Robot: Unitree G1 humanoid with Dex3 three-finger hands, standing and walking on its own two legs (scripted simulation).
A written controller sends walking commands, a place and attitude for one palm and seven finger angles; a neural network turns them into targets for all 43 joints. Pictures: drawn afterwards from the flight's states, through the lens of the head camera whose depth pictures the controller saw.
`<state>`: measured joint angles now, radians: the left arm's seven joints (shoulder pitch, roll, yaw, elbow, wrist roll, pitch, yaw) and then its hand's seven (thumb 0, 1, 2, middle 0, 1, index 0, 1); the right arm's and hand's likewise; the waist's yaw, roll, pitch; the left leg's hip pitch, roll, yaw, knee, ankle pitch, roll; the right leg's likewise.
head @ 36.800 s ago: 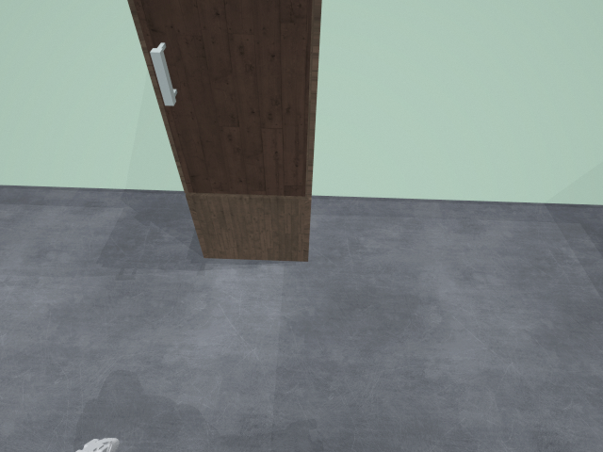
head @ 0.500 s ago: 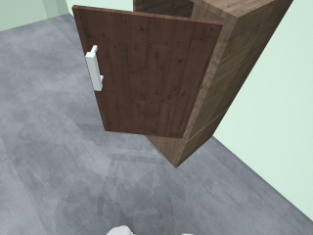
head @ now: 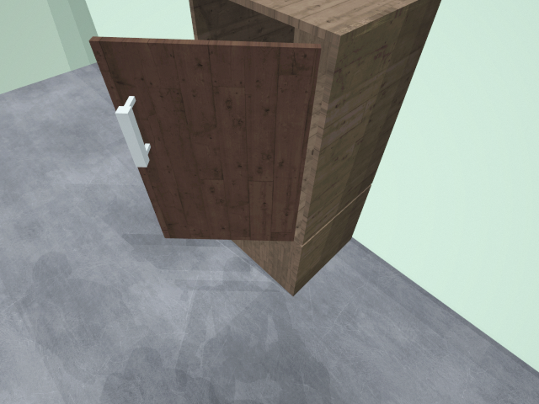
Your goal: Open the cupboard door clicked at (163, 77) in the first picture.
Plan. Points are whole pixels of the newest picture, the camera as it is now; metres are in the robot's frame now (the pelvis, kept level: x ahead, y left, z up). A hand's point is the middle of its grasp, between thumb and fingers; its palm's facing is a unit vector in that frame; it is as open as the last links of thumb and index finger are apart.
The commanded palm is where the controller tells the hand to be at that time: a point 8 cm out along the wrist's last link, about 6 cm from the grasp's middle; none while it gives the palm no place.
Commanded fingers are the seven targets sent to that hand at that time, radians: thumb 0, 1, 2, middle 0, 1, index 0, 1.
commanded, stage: come to a stop and stand still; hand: left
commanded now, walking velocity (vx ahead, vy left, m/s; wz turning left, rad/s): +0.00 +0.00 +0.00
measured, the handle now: (136, 132) +0.60 +0.30 +0.06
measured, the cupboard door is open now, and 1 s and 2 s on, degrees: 44 44 44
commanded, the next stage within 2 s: look again from close up in 0.08 s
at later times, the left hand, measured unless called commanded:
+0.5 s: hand out of the picture +0.05 +0.23 -0.16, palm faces +0.01 -0.96 -0.29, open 7.4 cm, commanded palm none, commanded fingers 0.00 0.90 0.90 -0.20 -0.30 -0.20 -0.30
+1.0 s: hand out of the picture -0.03 +0.23 -0.17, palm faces +0.01 -0.98 -0.22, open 7.4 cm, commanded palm none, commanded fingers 0.00 0.90 0.90 -0.20 -0.30 -0.20 -0.30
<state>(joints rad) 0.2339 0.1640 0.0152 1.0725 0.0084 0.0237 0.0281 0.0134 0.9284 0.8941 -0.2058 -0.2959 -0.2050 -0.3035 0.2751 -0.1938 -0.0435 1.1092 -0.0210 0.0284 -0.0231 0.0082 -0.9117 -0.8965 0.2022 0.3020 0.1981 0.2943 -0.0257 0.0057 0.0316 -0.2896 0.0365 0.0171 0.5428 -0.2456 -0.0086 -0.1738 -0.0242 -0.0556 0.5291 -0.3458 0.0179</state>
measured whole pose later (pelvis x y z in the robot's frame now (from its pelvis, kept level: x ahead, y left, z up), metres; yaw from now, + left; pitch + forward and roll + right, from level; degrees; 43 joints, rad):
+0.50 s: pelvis -0.03 +0.01 +0.00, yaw +0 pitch -3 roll -1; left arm 0.23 0.27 0.01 0.95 0.02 0.01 0.02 0.01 0.91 0.89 -0.21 -0.30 -0.20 -0.30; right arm 0.18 -0.26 -0.03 0.96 -0.03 -0.01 -0.01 0.01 -0.91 -0.90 0.21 0.30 0.20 0.29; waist 0.01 0.01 0.01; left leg -0.30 0.03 0.03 0.56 -0.22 0.01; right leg -0.18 -0.04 -0.04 0.53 -0.31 0.02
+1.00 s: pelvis -0.02 +0.03 +0.00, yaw -1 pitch -2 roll -1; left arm 0.35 0.22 0.00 1.05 0.02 0.03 0.02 0.01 0.91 0.89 -0.20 -0.30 -0.20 -0.30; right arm 0.30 -0.23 0.00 1.06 -0.03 0.02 0.01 0.01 -0.91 -0.90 0.20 0.30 0.20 0.29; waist 0.01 -0.01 0.00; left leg -0.29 0.00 0.05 0.54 -0.22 0.03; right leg -0.16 -0.06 -0.03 0.49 -0.29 0.05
